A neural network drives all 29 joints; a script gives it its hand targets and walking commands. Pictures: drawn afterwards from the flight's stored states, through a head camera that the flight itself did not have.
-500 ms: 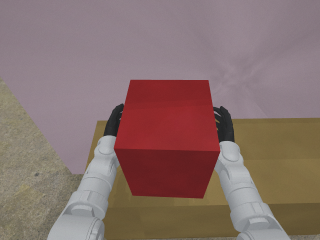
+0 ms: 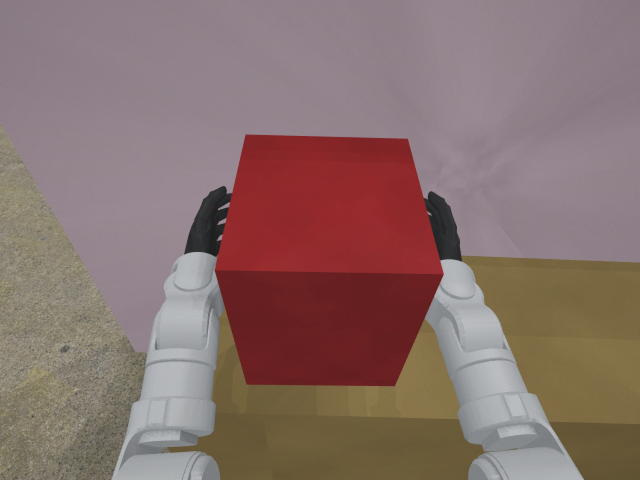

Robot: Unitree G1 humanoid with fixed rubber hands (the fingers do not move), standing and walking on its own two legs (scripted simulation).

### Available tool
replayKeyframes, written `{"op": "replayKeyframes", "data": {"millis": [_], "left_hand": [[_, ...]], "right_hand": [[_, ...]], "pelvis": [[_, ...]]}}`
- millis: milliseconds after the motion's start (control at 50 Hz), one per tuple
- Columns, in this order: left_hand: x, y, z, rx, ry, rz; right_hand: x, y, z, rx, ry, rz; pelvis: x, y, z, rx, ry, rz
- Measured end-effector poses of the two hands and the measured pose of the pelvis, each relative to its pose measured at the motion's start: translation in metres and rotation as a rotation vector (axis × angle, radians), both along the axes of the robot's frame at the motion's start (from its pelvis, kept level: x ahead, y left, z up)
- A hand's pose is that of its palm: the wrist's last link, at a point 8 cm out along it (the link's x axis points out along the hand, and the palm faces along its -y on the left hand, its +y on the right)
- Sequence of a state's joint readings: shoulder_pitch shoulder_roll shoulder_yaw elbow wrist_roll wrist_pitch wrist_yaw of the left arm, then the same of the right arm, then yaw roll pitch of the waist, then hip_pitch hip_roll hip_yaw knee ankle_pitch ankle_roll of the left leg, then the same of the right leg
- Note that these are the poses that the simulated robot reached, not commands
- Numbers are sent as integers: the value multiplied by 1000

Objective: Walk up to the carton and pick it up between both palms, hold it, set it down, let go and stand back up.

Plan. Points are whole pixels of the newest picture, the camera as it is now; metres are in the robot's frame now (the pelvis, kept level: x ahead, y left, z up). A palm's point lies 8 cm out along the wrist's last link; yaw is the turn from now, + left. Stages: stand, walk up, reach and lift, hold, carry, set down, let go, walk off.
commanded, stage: reach and lift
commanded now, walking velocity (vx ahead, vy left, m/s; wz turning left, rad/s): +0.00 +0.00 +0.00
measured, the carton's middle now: (323, 266) +0.36 -0.01 +0.09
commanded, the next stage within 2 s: hold in 1.24 s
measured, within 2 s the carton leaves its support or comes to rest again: neither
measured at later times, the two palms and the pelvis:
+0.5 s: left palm (203, 236) +0.36 +0.14 +0.14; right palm (446, 243) +0.35 -0.16 +0.14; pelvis -0.01 +0.00 +0.00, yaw +0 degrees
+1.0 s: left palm (197, 226) +0.36 +0.14 +0.16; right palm (447, 230) +0.35 -0.15 +0.16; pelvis +0.00 +0.00 +0.00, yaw +0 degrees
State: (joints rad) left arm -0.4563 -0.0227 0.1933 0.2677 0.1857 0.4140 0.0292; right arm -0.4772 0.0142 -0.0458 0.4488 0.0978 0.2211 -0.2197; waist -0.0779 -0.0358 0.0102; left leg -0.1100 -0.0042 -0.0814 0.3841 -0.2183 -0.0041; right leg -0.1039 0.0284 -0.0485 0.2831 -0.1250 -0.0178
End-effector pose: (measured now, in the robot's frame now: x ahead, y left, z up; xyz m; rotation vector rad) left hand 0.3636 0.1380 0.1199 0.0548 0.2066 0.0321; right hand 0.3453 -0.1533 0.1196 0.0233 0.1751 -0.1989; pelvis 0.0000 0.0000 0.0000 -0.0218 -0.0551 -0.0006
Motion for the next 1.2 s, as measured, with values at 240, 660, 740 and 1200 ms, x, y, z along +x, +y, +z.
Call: {"op": "replayKeyframes", "data": {"millis": [240, 660, 740, 1200], "left_hand": [[-2, -7, 20, 14, 1, 14], [-1, 0, 27, 23, -5, 27], [0, 0, 30, 23, -13, 27], [-6, 6, 45, 15, -29, 44]], "right_hand": [[-1, -7, 13, -3, -6, 5], [6, -1, 20, -1, -22, 26], [6, -1, 25, -3, -30, 26], [6, 5, 42, -1, -51, 39]], "pelvis": [[-12, 0, 0, 6, -24, -16], [-8, 2, 0, 0, -45, -2], [-7, 2, 0, -2, -50, -2], [-4, 4, -1, -7, -83, -3]]}}
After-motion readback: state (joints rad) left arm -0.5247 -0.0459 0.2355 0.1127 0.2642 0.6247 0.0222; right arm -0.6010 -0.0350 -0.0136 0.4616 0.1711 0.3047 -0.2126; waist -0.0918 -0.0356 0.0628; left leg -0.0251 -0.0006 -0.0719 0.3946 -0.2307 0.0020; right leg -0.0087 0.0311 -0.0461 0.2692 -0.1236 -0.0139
